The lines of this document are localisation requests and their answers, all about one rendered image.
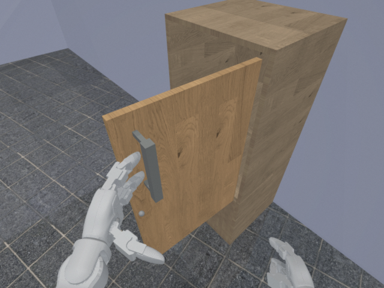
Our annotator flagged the left robot hand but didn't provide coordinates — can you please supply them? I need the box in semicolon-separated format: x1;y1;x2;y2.
82;152;165;265

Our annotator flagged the handle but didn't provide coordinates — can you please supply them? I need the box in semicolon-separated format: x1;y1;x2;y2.
132;130;163;203

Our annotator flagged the robot left forearm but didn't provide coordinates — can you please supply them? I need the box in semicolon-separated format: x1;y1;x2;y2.
56;238;112;288

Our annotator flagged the right robot hand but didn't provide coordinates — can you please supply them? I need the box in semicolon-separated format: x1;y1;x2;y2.
267;237;314;288

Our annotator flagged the cupboard door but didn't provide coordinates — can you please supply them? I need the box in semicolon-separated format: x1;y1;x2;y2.
102;57;262;254

